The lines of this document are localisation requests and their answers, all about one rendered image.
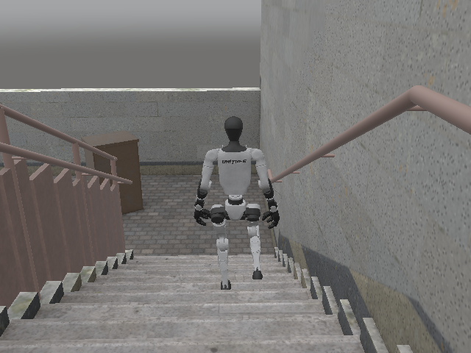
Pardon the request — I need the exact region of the robot right forearm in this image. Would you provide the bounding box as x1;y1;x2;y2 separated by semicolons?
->
263;178;278;212

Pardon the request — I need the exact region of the left robot thigh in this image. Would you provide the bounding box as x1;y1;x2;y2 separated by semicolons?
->
210;204;229;252

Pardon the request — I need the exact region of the robot left forearm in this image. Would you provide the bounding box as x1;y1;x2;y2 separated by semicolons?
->
194;179;208;211

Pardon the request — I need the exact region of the right robot upper arm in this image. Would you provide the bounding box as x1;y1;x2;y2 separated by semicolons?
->
249;148;270;189

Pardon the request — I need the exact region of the left robot hand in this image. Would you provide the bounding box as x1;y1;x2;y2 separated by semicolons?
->
194;209;210;226

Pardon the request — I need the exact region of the left robot upper arm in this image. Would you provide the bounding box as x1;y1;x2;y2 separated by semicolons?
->
200;149;219;190

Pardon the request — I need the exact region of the robot thigh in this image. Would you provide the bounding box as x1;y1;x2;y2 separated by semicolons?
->
210;204;229;252
245;204;261;237

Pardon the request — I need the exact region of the right robot hand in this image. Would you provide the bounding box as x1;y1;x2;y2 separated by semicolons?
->
262;210;280;229

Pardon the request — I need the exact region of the right robot thigh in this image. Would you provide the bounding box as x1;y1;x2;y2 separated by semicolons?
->
245;204;261;237

